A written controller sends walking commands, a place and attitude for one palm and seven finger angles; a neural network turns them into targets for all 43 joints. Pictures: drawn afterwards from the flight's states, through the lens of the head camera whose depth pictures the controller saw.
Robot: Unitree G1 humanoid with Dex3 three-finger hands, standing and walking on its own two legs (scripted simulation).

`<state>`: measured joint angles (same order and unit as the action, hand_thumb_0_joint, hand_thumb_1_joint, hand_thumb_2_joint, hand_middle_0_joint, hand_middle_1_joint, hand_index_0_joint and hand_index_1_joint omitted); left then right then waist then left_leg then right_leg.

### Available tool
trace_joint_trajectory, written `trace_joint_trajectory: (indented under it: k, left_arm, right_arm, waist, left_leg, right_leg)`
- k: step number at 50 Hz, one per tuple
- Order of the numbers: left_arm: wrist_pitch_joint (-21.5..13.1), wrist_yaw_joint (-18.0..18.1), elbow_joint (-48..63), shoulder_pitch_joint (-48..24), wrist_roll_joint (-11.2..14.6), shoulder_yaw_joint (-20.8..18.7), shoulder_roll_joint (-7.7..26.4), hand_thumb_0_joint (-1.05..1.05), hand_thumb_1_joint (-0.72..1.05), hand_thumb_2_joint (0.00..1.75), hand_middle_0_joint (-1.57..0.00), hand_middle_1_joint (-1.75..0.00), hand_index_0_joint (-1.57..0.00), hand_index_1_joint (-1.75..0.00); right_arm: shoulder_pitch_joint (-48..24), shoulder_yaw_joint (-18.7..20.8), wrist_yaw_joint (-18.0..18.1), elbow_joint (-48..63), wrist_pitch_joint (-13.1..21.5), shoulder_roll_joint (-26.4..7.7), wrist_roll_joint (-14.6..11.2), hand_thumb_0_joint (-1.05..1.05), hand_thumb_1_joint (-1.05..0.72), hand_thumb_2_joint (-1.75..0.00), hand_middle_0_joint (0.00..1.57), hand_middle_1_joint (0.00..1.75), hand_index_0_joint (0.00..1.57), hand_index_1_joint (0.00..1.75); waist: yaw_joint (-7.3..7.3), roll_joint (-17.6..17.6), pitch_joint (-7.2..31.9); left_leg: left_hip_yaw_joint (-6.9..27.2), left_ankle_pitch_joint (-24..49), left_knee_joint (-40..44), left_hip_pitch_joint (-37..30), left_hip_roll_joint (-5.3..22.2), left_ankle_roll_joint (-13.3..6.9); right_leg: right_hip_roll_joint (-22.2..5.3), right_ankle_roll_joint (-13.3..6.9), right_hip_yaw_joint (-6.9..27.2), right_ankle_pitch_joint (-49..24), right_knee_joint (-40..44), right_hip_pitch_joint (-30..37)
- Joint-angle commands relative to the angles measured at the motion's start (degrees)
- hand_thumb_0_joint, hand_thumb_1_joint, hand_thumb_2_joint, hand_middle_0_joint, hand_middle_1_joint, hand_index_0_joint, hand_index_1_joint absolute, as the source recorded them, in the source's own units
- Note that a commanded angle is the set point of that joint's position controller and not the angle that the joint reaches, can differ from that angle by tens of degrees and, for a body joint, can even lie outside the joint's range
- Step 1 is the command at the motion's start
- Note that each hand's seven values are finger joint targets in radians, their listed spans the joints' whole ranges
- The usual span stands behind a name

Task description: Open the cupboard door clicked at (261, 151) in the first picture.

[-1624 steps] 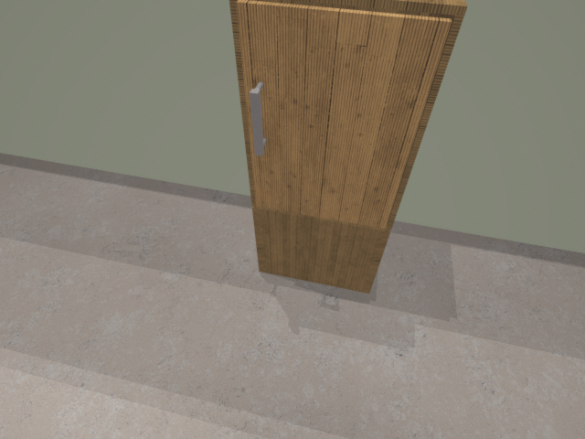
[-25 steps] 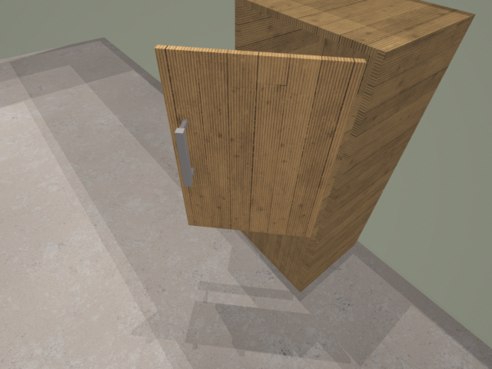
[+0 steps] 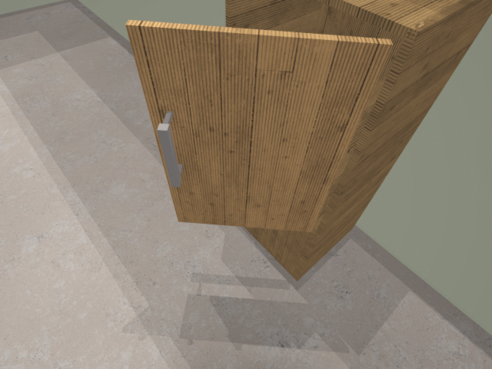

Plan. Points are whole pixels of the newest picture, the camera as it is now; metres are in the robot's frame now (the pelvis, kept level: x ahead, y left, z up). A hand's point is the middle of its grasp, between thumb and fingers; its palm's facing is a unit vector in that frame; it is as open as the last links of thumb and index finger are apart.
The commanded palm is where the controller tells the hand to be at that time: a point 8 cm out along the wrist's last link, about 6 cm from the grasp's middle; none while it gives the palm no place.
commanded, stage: come to a stop and stand still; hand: left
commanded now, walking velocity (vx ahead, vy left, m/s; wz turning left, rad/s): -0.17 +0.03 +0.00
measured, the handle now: (172, 151) +0.53 +0.18 +0.01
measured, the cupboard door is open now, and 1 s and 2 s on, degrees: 45 45 45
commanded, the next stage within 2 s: look again from close up in 1.12 s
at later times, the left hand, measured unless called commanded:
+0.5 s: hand out of the picture -0.01 +0.20 -0.17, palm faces +0.07 -0.98 -0.20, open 7.3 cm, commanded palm none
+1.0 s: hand out of the picture -0.12 +0.16 -0.17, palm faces +0.05 -0.99 -0.14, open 7.4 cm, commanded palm none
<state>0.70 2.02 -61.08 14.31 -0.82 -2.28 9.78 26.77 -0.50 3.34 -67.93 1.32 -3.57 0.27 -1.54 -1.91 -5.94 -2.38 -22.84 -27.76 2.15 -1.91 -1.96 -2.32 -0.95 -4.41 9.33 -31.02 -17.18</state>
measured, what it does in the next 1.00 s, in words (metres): steps on the spot: right foot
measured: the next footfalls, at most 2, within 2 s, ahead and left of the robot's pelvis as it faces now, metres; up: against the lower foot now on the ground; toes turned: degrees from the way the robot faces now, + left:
right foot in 0.48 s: -0.01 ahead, -0.11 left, +0.00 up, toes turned -2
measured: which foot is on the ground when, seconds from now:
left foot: down 0.00-1.00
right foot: down 0.00-0.24, up 0.26-0.46, down 0.48-1.00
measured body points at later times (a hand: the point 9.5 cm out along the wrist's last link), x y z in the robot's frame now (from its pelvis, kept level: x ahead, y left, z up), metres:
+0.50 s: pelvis -0.04 +0.02 +0.00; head -0.03 +0.03 +0.45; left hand -0.01 +0.26 -0.16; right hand +0.01 -0.21 -0.14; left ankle -0.05 +0.10 -0.73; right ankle -0.05 -0.11 -0.73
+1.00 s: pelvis -0.08 +0.01 +0.01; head -0.08 +0.02 +0.46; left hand -0.12 +0.21 -0.15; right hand -0.13 -0.20 -0.15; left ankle -0.05 +0.10 -0.73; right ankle -0.05 -0.11 -0.73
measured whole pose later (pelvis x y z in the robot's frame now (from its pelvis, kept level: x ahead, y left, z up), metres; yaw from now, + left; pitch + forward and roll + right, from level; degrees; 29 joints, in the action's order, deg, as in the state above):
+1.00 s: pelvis -0.08 +0.01 +0.01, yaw +0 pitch -1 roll +0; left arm 0.4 1.9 -64.3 20.9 -1.3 -0.4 6.2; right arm 20.8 1.2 1.2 -67.0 -0.2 -6.4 0.8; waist 0.0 -1.1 -0.7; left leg -6.0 -9.9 -22.2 11.2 -0.1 -1.9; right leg -1.1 -0.1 -2.1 10.2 -23.5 -12.0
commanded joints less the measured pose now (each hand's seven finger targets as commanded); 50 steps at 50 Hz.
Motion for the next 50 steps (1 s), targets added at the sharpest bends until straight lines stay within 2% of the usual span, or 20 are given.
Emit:
trace_joint_trajectory:
  k: [1,3,4,6,9,10,11,12,13,14,16,20,22,24,25,26,28,31,36,50]
  left_arm:
    - [-0.8,0.6,-0.1,8.7,0.4,-1.2,7.2,0.0,0.9,0.9,-0.2,-0.3,-0.2,-0.3]
    - [-0.9,1.1,1.1,5.9,-0.3,-1.5,6.7,0.0,0.9,0.9,-0.2,-0.3,-0.2,-0.3]
    - [-0.7,1.3,1.8,4.5,-0.6,-1.5,6.5,0.0,0.9,0.9,-0.2,-0.3,-0.2,-0.3]
    - [-0.3,1.5,3.1,1.5,-0.8,-1.8,6.6,0.0,0.9,0.9,-0.2,-0.3,-0.2,-0.3]
    - [0.4,1.2,4.8,-1.9,-0.5,-2.5,7.2,0.0,0.9,0.9,-0.2,-0.3,-0.2,-0.3]
    - [0.7,0.9,5.4,-2.5,-0.2,-2.2,6.1,0.0,0.9,0.9,-0.2,-0.3,-0.2,-0.3]
    - [1.3,0.6,6.3,-2.3,0.0,-1.8,3.8,0.0,0.9,0.9,-0.2,-0.3,-0.2,-0.3]
    - [1.8,0.5,7.5,-4.1,0.2,-1.6,1.8,0.0,0.9,0.9,-0.2,-0.3,-0.2,-0.3]
    - [2.3,0.7,7.2,-5.6,-0.5,-1.8,2.9,0.0,0.9,0.9,-0.2,-0.3,-0.2,-0.3]
    - [2.5,0.7,6.3,-3.0,-0.7,-2.1,2.9,0.0,0.9,0.9,-0.2,-0.3,-0.2,-0.3]
    - [2.0,0.4,4.9,0.9,-0.9,-1.4,1.5,0.0,0.9,0.9,-0.2,-0.3,-0.2,-0.3]
    - [0.5,0.3,4.8,0.8,-0.4,-0.1,0.7,0.0,0.9,0.9,-0.2,-0.3,-0.2,-0.3]
    - [-0.6,0.4,3.4,3.5,-0.3,0.1,1.8,0.0,0.9,0.9,-0.2,-0.3,-0.2,-0.3]
    - [-1.6,0.8,2.1,4.7,-0.3,0.0,4.6,0.0,0.9,0.9,-0.2,-0.3,-0.2,-0.3]
    - [-1.6,0.8,2.1,4.5,-0.1,0.2,5.2,0.0,0.9,0.9,-0.2,-0.3,-0.2,-0.3]
    - [-1.5,0.7,2.2,3.9,-0.2,0.4,5.2,0.0,0.9,0.9,-0.2,-0.3,-0.2,-0.3]
    - [-1.4,0.6,1.3,3.7,-0.2,0.9,4.1,0.0,0.9,0.9,-0.2,-0.3,-0.2,-0.3]
    - [-1.0,0.4,0.5,4.1,-0.2,1.4,3.7,0.0,0.9,0.9,-0.2,-0.3,-0.2,-0.3]
    - [-0.9,0.3,-0.6,6.3,-0.4,1.5,3.6,0.0,0.9,0.9,-0.2,-0.3,-0.2,-0.3]
    - [-1.2,0.4,-1.9,10.8,-0.4,1.2,1.1,0.0,0.9,0.9,-0.2,-0.3,-0.2,-0.3]
  right_arm:
    - [3.3,3.3,0.5,2.8,-0.5,-6.5,-0.8,0.0,-0.9,-0.9,0.2,0.3,0.2,0.3]
    - [1.7,3.5,0.4,2.5,-1.5,-4.5,-0.6,0.0,-0.9,-0.9,0.2,0.3,0.2,0.3]
    - [0.3,3.6,0.2,3.1,-1.8,-4.5,-0.4,0.0,-0.9,-0.9,0.2,0.3,0.2,0.3]
    - [0.1,3.7,-0.3,3.1,-2.1,-4.2,-0.3,0.0,-0.9,-0.9,0.2,0.3,0.2,0.3]
    - [3.6,4.0,-0.7,2.5,-1.8,-4.1,0.0,0.0,-0.9,-0.9,0.2,0.3,0.2,0.3]
    - [3.8,4.1,-0.8,2.8,-1.6,-5.1,0.3,0.0,-0.9,-0.9,0.2,0.3,0.2,0.3]
    - [2.1,4.6,-0.8,4.1,-1.3,-7.8,0.8,0.0,-0.9,-0.9,0.2,0.3,0.2,0.3]
    - [-2.3,4.8,-0.7,6.5,-1.1,-10.6,1.4,0.0,-0.9,-0.9,0.2,0.3,0.2,0.3]
    - [-6.8,4.6,-0.8,7.7,-0.7,-10.6,1.6,0.0,-0.9,-0.9,0.2,0.3,0.2,0.3]
    - [-9.6,4.1,-0.6,8.6,-0.4,-9.6,1.5,0.0,-0.9,-0.9,0.2,0.3,0.2,0.3]
    - [-11.6,3.8,-0.4,9.6,-0.1,-9.7,1.4,0.0,-0.9,-0.9,0.2,0.3,0.2,0.3]
    - [-8.6,4.0,-0.3,8.4,0.1,-11.3,1.2,0.0,-0.9,-0.9,0.2,0.3,0.2,0.3]
    - [-7.7,4.2,-0.5,7.6,0.3,-12.0,0.7,0.0,-0.9,-0.9,0.2,0.3,0.2,0.3]
    - [-7.8,4.1,-0.7,7.9,0.5,-10.7,-0.2,0.0,-0.9,-0.9,0.2,0.3,0.2,0.3]
    - [-8.8,3.8,-0.8,8.2,0.3,-10.2,-0.2,0.0,-0.9,-0.9,0.2,0.3,0.2,0.3]
    - [-9.3,3.8,-1.0,8.0,0.2,-10.0,-0.1,0.0,-0.9,-0.9,0.2,0.3,0.2,0.3]
    - [-9.6,3.4,-1.1,6.8,-0.1,-10.5,0.1,0.0,-0.9,-0.9,0.2,0.3,0.2,0.3]
    - [-10.2,3.0,-1.4,5.8,-0.2,-10.3,0.1,0.0,-0.9,-0.9,0.2,0.3,0.2,0.3]
    - [-8.9,2.6,-1.8,4.4,-0.7,-10.0,0.2,0.0,-0.9,-0.9,0.2,0.3,0.2,0.3]
    - [-2.9,2.3,-1.6,2.6,-0.7,-7.3,0.5,0.0,-0.9,-0.9,0.2,0.3,0.2,0.3]
  waist:
    - [2.12,-1.4,7.3]
    - [1.8,-8.2,6.5]
    - [2.24,-8.8,5.9]
    - [1.29,-5.6,5.5]
    - [-1.0,-5.2,8.0]
    - [-1.02,-2.4,7.0]
    - [-0.31,8.3,5.3]
    - [0.01,16.3,0.6]
    - [0.39,16.1,-2.3]
    - [2.34,12.8,-2.7]
    - [3.74,6.4,-1.2]
    - [1.56,8.2,4.6]
    - [1.86,6.6,7.7]
    - [0.78,1.5,9.3]
    - [0.65,0.9,8.2]
    - [0.55,2.4,6.4]
    - [0.6,-2.0,6.2]
    - [1.09,-0.6,1.4]
    - [1.39,0.1,-1.2]
    - [1.6,1.5,-1.0]
  left_leg:
    - [1.8,7.9,-8.9,14.1,3.0,2.2]
    - [1.2,-7.5,-16.0,14.5,3.7,2.4]
    - [1.7,-10.1,-17.9,14.1,3.9,2.2]
    - [1.4,-8.5,-15.8,13.7,4.1,2.3]
    - [-1.2,4.7,-2.7,6.0,4.0,2.8]
    - [0.5,7.9,2.5,4.1,5.3,2.3]
    - [9.5,7.2,8.6,6.2,11.8,-0.4]
    - [16.9,6.4,16.1,17.2,19.3,-4.5]
    - [18.2,11.1,18.2,22.6,20.5,-6.7]
    - [14.9,14.3,17.5,23.9,19.2,-7.0]
    - [10.0,23.5,12.9,18.2,16.7,-7.0]
    - [6.7,43.5,6.6,0.5,15.1,-6.8]
    - [5.7,46.4,2.2,-2.9,13.1,-4.4]
    - [3.3,36.2,0.9,3.5,9.5,-0.3]
    - [2.6,28.2,3.4,4.7,8.5,0.7]
    - [3.1,26.8,5.4,4.9,8.2,0.8]
    - [2.8,22.7,6.7,3.3,9.1,1.0]
    - [3.6,12.6,10.9,5.9,8.9,0.5]
    - [4.3,1.9,14.0,9.1,8.2,0.6]
    - [4.6,-0.8,13.2,13.4,7.7,0.4]
  right_leg:
    - [-17.4,-9.8,11.5,-45.3,2.6,15.2]
    - [-18.1,-12.2,13.3,-40.1,6.1,11.0]
    - [-17.9,-12.5,13.4,-35.8,7.8,8.0]
    - [-16.8,-12.2,12.2,-29.2,8.3,6.1]
    - [-14.2,-8.0,10.8,-13.4,5.6,0.2]
    - [-10.4,-5.4,8.4,-5.1,3.1,-3.3]
    - [-4.3,-1.9,4.3,7.3,-1.3,-7.0]
    - [0.7,1.1,0.3,14.2,-9.0,-4.9]
    - [0.5,1.1,4.3,17.4,-17.4,-2.9]
    - [-0.1,1.0,7.1,16.7,-21.6,-2.4]
    - [0.3,1.1,5.8,14.4,-21.6,-4.1]
    - [-0.6,2.3,2.7,12.9,-4.2,-3.3]
    - [-0.6,2.3,2.4,1.4,8.6,2.2]
    - [-5.2,-0.1,8.9,-19.7,8.8,10.0]
    - [-7.7,-1.2,9.6,-22.3,7.8,9.4]
    - [-7.5,-1.4,8.6,-20.7,7.3,8.1]
    - [-5.3,-0.7,8.3,-12.7,8.6,6.0]
    - [-4.2,0.1,8.2,0.3,12.2,3.4]
    - [-3.7,0.4,8.5,8.9,14.5,1.8]
    - [-3.2,0.0,8.4,11.5,13.7,0.6]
